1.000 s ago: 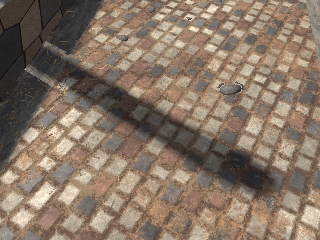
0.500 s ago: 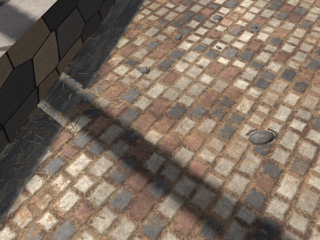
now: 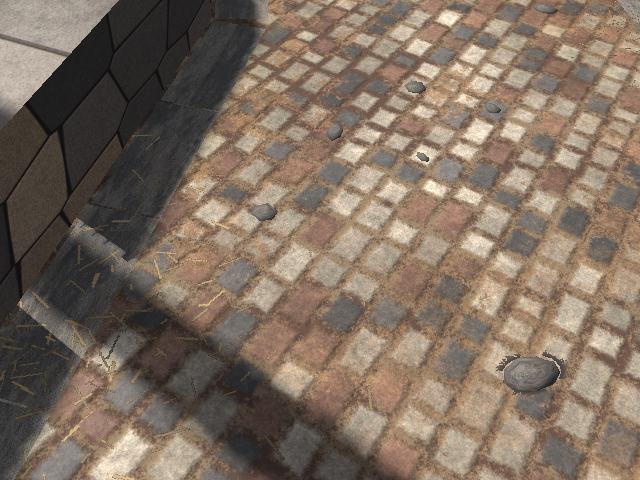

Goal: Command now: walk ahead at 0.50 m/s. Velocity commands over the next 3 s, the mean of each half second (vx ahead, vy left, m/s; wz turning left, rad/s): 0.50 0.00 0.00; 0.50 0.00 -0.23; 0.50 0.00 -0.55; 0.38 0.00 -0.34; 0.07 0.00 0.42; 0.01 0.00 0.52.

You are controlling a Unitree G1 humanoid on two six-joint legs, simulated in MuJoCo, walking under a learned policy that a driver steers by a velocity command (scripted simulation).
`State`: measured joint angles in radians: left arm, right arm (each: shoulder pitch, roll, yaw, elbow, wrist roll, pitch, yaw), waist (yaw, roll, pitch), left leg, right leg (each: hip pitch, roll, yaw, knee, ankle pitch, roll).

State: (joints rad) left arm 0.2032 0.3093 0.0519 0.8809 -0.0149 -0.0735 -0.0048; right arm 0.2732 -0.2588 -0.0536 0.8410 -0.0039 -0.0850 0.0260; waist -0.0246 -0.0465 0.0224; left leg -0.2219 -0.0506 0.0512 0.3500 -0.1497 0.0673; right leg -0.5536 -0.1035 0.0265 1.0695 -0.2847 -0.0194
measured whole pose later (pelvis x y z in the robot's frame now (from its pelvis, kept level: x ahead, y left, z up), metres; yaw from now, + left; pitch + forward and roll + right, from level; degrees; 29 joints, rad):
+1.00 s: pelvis +0.56 -0.02 -0.01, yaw -9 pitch +1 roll +1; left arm 0.31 0.30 0.07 0.91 -0.04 -0.05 0.01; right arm 0.14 -0.25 -0.06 0.86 -0.01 -0.10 0.01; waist 0.01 -0.04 0.03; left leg -0.31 0.01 0.08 0.45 -0.16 0.03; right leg -0.43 -0.05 0.04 1.15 -0.38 -0.03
